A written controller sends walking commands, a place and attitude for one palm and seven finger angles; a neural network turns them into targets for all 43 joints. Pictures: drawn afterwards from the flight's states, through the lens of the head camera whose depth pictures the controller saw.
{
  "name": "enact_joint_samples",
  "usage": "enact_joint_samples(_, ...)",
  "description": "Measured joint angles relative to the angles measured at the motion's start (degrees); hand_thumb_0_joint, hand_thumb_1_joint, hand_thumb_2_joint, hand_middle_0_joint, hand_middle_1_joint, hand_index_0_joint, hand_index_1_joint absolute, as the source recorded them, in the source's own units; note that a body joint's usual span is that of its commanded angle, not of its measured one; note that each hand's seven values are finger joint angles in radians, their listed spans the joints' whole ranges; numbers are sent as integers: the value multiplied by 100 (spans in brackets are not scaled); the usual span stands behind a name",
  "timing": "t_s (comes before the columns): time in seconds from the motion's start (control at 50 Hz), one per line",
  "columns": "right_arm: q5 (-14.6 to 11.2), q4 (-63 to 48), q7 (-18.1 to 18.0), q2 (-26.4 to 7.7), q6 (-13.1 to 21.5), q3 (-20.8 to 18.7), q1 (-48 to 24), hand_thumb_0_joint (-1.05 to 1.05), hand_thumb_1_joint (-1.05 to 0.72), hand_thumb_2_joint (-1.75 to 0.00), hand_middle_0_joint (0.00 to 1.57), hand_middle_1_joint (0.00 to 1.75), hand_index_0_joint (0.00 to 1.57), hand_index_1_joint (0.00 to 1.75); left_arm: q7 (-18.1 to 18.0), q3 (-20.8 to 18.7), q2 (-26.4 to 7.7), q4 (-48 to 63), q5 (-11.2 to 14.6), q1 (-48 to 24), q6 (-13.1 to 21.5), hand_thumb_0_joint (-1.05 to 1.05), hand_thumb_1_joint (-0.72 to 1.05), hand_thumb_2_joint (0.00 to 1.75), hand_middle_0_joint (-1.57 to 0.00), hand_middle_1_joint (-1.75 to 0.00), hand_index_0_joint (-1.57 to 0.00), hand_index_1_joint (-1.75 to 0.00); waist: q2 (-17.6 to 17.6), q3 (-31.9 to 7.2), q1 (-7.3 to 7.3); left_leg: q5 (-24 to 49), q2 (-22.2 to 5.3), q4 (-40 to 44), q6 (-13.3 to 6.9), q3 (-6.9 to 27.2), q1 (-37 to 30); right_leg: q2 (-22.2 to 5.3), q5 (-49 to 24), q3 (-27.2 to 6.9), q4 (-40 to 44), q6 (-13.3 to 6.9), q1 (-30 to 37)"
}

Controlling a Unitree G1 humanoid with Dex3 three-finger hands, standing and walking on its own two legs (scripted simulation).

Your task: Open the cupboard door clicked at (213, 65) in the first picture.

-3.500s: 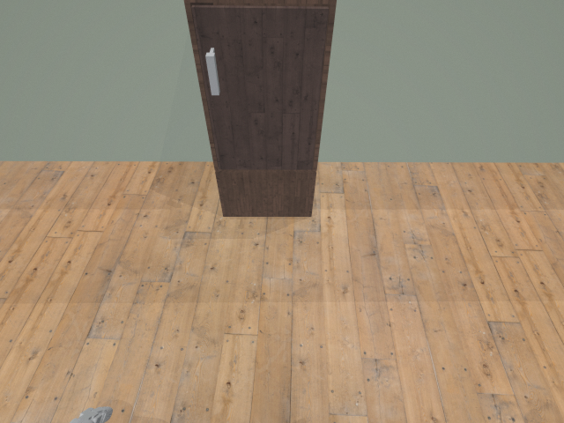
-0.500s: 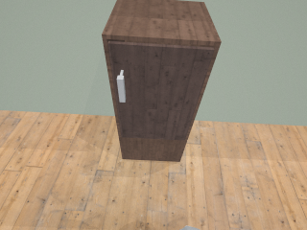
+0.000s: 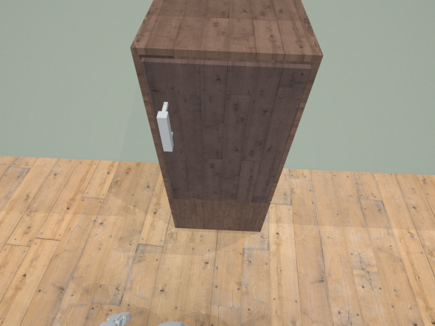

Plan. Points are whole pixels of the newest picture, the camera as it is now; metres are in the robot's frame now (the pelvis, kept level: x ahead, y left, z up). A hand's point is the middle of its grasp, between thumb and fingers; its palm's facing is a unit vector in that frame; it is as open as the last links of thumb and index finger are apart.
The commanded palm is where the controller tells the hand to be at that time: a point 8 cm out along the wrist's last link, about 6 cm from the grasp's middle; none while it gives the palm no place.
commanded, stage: come to a stop and stand still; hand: left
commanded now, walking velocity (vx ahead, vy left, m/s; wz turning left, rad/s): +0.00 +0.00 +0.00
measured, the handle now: (167, 126) +0.58 +0.17 -0.02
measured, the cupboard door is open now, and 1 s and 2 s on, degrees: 0 0 0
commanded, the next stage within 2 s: look again from close up in 0.76 s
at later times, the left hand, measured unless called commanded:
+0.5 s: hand out of the picture -0.04 +0.19 -0.16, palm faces +0.00 -0.98 -0.20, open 7.4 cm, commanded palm none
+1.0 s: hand out of the picture -0.04 +0.18 -0.17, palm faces -0.03 -0.98 -0.18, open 7.4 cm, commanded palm none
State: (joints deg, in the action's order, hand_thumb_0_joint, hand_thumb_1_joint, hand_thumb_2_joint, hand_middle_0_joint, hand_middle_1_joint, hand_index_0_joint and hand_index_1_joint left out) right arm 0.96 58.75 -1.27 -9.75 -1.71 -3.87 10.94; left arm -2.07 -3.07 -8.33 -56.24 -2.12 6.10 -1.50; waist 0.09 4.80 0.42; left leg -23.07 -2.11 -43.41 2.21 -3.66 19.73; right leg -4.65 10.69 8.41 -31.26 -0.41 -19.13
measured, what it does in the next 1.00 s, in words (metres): steps on the spot: left foot, then right foot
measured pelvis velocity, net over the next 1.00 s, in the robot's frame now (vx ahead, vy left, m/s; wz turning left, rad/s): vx -0.04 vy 0.02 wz -0.01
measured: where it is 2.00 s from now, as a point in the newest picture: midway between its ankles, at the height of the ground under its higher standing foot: outside the picture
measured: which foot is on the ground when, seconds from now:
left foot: up 0.00-0.02, down 0.04-1.00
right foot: down 0.00-0.04, up 0.06-0.32, down 0.34-1.00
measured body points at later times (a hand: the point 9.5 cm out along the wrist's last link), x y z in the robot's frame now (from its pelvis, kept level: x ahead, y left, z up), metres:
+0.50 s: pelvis -0.02 +0.02 +0.01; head -0.02 +0.01 +0.46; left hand -0.04 +0.24 -0.14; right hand +0.00 -0.21 -0.15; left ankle +0.01 +0.11 -0.73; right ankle -0.05 -0.10 -0.73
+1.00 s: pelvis -0.04 +0.02 +0.00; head -0.03 +0.01 +0.45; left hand -0.04 +0.23 -0.15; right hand -0.08 -0.19 -0.16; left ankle +0.01 +0.11 -0.73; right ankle -0.05 -0.10 -0.73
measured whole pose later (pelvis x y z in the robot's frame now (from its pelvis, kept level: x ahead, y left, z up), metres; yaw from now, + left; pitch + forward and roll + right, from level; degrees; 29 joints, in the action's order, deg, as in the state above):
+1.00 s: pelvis -0.04 +0.02 +0.00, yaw -1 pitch -1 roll -1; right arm 1.5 62.7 -0.2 -7.3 0.1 -0.3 20.7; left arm -2.4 0.6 -6.6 -62.7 -1.2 18.6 1.2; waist 2.3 1.7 2.5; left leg -12.7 -1.9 -32.1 -1.9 -4.4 18.6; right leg 0.1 16.9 3.5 -29.5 -0.5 -11.7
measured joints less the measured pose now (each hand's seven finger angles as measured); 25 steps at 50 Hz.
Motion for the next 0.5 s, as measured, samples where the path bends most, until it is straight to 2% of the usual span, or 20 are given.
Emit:
enact_joint_samples(0.02,2,-64,11,-31,46,5,-8,1,-93,-90,20,30,19,30,6,-15,-41,9,12,54,-25,0,92,90,-20,-30,-20,-30,-31,-32,-10,308,-13,477,-14,-24,-187,-10,34,-18,-108,44,-58)
enact_joint_samples(0.04,14,-115,18,-50,95,7,-3,1,-93,-90,20,30,19,30,17,-30,-87,13,32,107,-61,0,92,90,-20,-30,-20,-30,-71,-66,-12,526,3,756,-192,-35,-281,-35,94,-34,-256,86,-135)
enact_joint_samples(0.08,63,-181,18,-11,115,41,0,1,-93,-90,20,30,19,30,28,-72,-198,-27,62,193,-166,0,91,90,-20,-30,-20,-30,-213,-85,-34,576,79,758,-405,-102,-286,3,846,-291,-726,114,-296)
enact_joint_samples(0.12,91,-205,-8,39,101,101,23,1,-92,-90,20,30,19,30,47,-106,-283,-86,44,309,-239,0,91,90,-20,-30,-20,-30,-277,-140,-48,674,125,996,-463,-131,-360,154,1248,-614,-1476,92,-480)
enact_joint_samples(0.18,85,-161,-29,95,91,183,38,1,-91,-90,20,30,19,30,71,-104,-358,-171,36,547,-208,0,91,90,-20,-30,-20,-30,-291,-219,-110,943,178,1466,-493,-162,-492,267,1293,-780,-2090,116,-487)
enact_joint_samples(0.22,64,-113,-29,122,102,213,29,1,-91,-90,20,30,20,30,72,-65,-369,-253,43,727,-179,0,91,90,-20,-30,-20,-30,-267,-258,-145,1081,210,1709,-521,-195,-568,256,1332,-750,-1892,157,-259)
enact_joint_samples(0.28,36,-46,-45,134,152,206,3,1,-92,-90,20,30,20,30,62,21,-338,-417,62,960,-157,0,91,90,-20,-30,-19,-30,-218,-289,-141,1199,263,1912,-538,-261,-636,207,1366,-691,-1024,196,264)
enact_joint_samples(0.34,-18,54,-23,142,203,217,23,1,-92,-90,20,30,20,30,40,108,-297,-580,82,1123,-73,0,91,90,-20,-30,-19,-30,-234,-325,-138,1201,356,1865,-515,-342,-593,144,653,-718,253,154,873)
enact_joint_samples(0.42,-72,267,-24,-1,186,168,26,0,-93,-90,20,30,20,30,17,243,-55,-822,95,1217,50,0,91,90,-20,-30,-19,-30,79,-316,-77,1276,249,1959,-464,-304,-706,262,524,-677,597,113,1095)
enact_joint_samples(0.5,-53,462,12,-25,172,228,159,0,-93,-90,20,30,20,30,20,314,51,-893,107,1258,93,0,91,90,-20,-30,-20,-30,80,-357,-39,1407,216,2135,-426,-295,-811,305,441,-669,719,96,1171)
